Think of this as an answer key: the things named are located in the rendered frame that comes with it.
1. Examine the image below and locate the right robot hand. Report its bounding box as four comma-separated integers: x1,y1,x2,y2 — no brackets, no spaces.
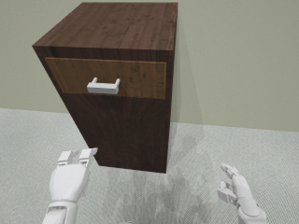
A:
217,162,253,206

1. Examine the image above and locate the right robot forearm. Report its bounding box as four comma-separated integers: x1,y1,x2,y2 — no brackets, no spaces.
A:
236,197,268,224

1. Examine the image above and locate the left robot hand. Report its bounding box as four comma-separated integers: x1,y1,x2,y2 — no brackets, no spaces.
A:
50,147,98,203

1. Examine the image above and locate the drawer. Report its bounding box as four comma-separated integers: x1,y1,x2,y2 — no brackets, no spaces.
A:
45,57,166,98

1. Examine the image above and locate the cabinet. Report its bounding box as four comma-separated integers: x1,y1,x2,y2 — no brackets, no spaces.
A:
32,2,178,174

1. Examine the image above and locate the handle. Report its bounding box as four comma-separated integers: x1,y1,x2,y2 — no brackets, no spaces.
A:
87,77,121,94

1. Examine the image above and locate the left robot forearm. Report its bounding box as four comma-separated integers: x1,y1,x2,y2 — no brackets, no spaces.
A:
42,200,78,224

